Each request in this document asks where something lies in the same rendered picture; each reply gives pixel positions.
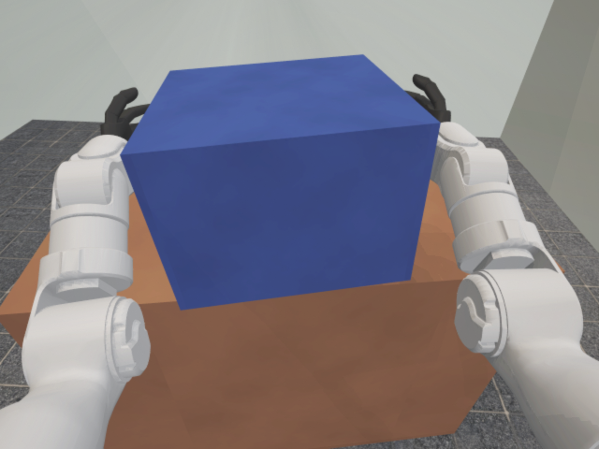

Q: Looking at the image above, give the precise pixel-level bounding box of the carton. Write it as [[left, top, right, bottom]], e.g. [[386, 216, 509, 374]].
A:
[[120, 54, 441, 311]]

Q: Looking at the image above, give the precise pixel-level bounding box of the pedestal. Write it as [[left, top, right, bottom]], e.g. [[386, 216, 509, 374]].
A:
[[0, 180, 565, 449]]

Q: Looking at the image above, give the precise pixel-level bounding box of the right robot forearm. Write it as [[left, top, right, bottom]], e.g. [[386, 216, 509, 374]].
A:
[[430, 122, 583, 338]]

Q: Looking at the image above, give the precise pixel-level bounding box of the robot right upper arm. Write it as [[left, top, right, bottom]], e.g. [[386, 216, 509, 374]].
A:
[[454, 268, 599, 449]]

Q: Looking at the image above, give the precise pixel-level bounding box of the right robot hand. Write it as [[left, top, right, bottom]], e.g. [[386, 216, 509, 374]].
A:
[[406, 74, 451, 123]]

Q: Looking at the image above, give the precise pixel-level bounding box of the left robot forearm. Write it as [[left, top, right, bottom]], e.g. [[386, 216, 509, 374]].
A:
[[22, 135, 134, 387]]

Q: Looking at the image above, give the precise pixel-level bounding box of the robot left upper arm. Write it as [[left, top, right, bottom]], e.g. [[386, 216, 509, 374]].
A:
[[0, 296, 151, 449]]

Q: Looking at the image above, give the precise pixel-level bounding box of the left robot hand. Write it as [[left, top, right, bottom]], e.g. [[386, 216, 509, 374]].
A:
[[100, 87, 150, 141]]

